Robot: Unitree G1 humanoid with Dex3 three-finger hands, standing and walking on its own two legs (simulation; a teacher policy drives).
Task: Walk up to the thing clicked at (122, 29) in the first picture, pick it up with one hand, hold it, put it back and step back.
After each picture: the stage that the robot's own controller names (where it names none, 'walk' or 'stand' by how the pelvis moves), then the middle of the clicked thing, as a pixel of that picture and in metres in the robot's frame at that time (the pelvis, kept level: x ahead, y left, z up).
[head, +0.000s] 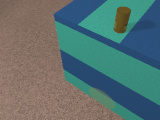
stand; (121, 20) +0.70 -0.18 +0.01
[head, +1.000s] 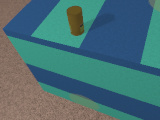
walk; (75, 21) +0.62 +0.09 +0.04
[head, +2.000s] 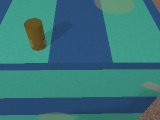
stand; (36, 35) +0.53 +0.20 +0.06
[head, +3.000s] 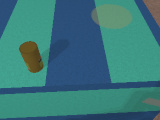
walk; (32, 57) +0.45 +0.23 +0.03
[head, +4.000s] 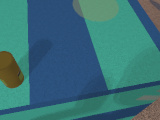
walk; (8, 70) +0.35 +0.25 +0.05
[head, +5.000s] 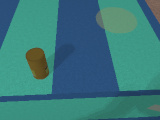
stand; (38, 64) +0.42 +0.20 +0.01
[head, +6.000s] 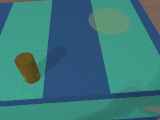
stand; (28, 68) +0.41 +0.24 +0.01
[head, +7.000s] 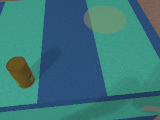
stand; (21, 73) +0.38 +0.26 +0.01
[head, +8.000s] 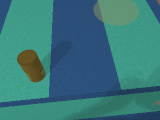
stand; (32, 66) +0.40 +0.21 +0.03
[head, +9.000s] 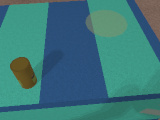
stand; (24, 73) +0.39 +0.25 +0.01
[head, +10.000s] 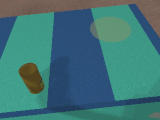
rise first; (32, 78) +0.38 +0.24 +0.01
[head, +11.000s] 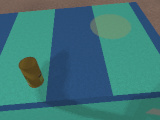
go down; (32, 72) +0.40 +0.24 +0.02
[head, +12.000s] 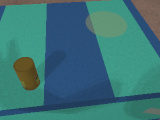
go down; (27, 74) +0.38 +0.22 +0.03
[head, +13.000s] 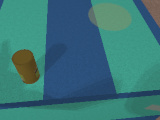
close in; (27, 67) +0.39 +0.22 +0.04
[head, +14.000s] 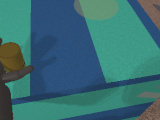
close; (13, 61) +0.40 +0.24 +0.07
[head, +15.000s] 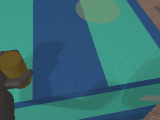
lift; (16, 70) +0.36 +0.22 +0.08
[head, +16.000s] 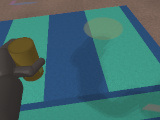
lift; (27, 60) +0.33 +0.18 +0.19
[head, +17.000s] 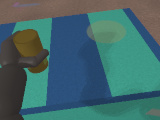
hold; (32, 52) +0.35 +0.17 +0.21
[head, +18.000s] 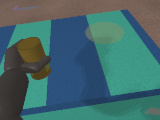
hold; (35, 59) +0.34 +0.16 +0.19
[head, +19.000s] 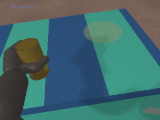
hold; (33, 59) +0.35 +0.17 +0.18
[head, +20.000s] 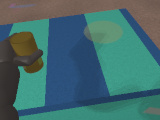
crouch; (28, 52) +0.37 +0.19 +0.19
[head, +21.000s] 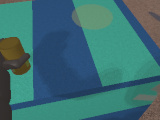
lower; (15, 56) +0.42 +0.23 +0.09
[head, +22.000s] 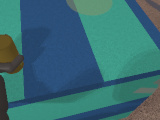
lower; (7, 55) +0.42 +0.23 +0.07
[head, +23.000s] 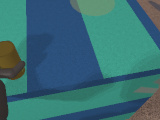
lower; (9, 61) +0.40 +0.23 +0.07
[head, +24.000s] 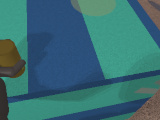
lower; (9, 59) +0.41 +0.23 +0.07
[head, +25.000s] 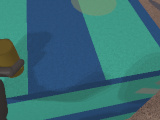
loosen; (8, 59) +0.41 +0.24 +0.07
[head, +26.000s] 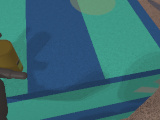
withdraw; (7, 59) +0.41 +0.24 +0.07
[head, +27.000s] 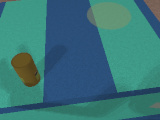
sink last; (27, 70) +0.38 +0.23 +0.05
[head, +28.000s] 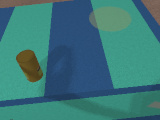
stand; (30, 66) +0.41 +0.24 +0.05
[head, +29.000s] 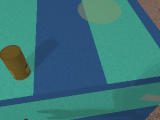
stand; (16, 63) +0.40 +0.25 +0.07
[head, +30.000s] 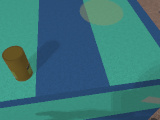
stand; (18, 64) +0.40 +0.24 +0.07
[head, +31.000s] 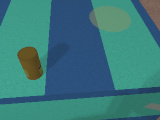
stand; (31, 64) +0.41 +0.22 +0.04
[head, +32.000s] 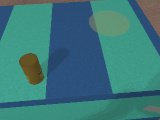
stand; (32, 69) +0.41 +0.22 +0.01
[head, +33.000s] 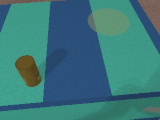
stand; (29, 71) +0.40 +0.23 +0.01
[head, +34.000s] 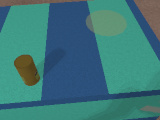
stand; (27, 70) +0.41 +0.24 +0.01
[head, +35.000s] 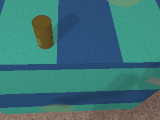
walk; (43, 33) +0.51 +0.16 +0.02
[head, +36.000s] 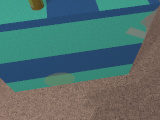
walk; out of the picture +0.77 +0.25 +0.04
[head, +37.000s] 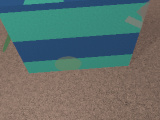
stand; out of the picture +1.06 +0.22 +0.03
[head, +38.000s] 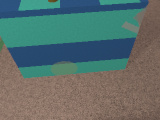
stand; out of the picture +1.01 +0.21 +0.01
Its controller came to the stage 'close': yes
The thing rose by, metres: 0.22
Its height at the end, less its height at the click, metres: +0.00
